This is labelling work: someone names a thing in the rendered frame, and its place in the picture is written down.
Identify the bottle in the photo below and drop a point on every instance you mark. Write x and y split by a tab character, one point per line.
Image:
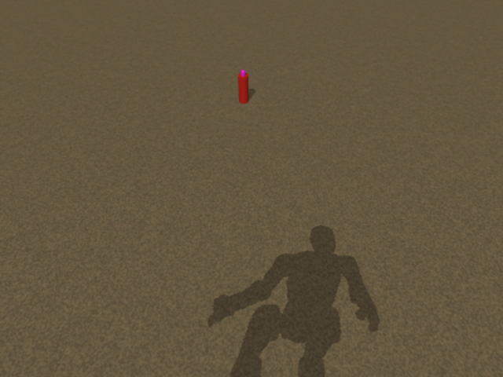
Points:
243	87

